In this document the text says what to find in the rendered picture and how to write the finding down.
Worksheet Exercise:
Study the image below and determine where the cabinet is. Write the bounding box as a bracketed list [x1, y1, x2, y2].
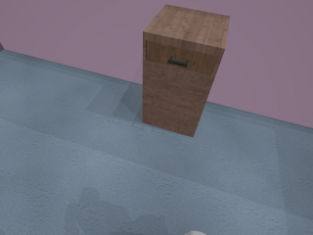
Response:
[142, 4, 230, 137]

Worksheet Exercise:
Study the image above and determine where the handle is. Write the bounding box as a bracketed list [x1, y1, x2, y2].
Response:
[167, 56, 189, 68]

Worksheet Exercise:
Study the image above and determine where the drawer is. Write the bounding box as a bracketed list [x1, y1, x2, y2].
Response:
[147, 40, 217, 75]

